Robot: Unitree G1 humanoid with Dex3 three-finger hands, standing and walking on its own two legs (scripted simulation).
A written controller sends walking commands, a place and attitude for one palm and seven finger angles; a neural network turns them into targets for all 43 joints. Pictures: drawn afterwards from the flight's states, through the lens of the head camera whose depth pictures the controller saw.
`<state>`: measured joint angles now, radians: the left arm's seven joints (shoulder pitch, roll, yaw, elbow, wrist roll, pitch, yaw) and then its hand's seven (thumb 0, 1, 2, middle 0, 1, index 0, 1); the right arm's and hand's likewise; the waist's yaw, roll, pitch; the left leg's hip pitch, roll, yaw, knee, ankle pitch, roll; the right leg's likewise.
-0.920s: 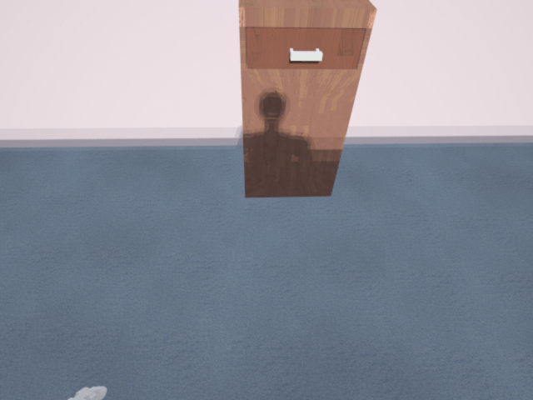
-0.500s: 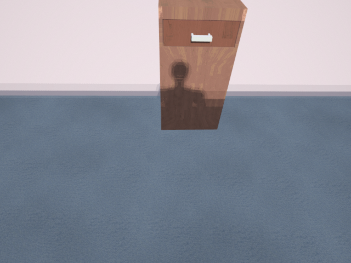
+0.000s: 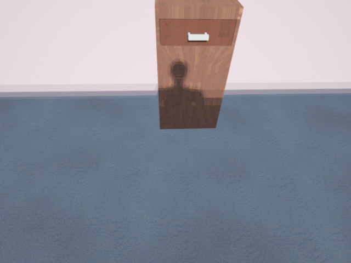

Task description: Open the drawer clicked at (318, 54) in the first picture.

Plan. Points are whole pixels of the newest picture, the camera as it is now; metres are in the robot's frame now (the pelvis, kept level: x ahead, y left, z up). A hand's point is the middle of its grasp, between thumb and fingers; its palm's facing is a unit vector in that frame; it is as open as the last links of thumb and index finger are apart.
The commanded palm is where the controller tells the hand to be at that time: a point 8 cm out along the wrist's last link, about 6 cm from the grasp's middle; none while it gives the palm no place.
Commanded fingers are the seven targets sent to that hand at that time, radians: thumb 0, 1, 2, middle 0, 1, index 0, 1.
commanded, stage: look at it before walking up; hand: left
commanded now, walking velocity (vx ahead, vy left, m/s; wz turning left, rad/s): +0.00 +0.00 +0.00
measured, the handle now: (197, 35) +1.23 -0.05 +0.00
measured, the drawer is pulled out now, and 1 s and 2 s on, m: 0.00 0.00 0.00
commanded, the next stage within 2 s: walk to a spot facing it in 0.52 s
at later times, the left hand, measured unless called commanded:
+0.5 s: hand out of the picture +0.07 +0.24 -0.16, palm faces -0.03 -0.95 -0.32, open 7.4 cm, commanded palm none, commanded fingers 0.00 0.90 0.90 -0.20 -0.30 -0.20 -0.30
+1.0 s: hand out of the picture +0.06 +0.19 -0.18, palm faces -0.15 -0.95 -0.27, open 7.4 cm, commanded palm none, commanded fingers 0.00 0.90 0.90 -0.20 -0.30 -0.20 -0.30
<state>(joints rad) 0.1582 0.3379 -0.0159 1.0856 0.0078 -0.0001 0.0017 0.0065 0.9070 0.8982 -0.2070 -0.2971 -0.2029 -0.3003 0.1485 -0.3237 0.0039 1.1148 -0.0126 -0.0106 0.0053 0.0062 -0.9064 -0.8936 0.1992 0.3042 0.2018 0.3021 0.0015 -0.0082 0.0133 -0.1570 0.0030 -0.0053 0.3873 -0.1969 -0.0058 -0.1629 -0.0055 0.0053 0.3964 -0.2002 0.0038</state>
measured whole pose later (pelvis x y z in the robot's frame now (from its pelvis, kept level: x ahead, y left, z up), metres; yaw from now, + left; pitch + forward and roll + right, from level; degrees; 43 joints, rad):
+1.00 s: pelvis -0.01 -0.01 -0.02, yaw -12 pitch -1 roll +2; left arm 0.25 0.25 0.03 0.98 0.02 0.07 -0.02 0.01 0.91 0.90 -0.20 -0.30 -0.20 -0.30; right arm 0.16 -0.23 -0.03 1.00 -0.02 0.02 -0.01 0.00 -0.91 -0.89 0.20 0.30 0.20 0.30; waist 0.04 -0.01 0.07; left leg -0.23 0.09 0.17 0.60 -0.33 -0.03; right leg -0.34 0.00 -0.01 0.75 -0.42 0.01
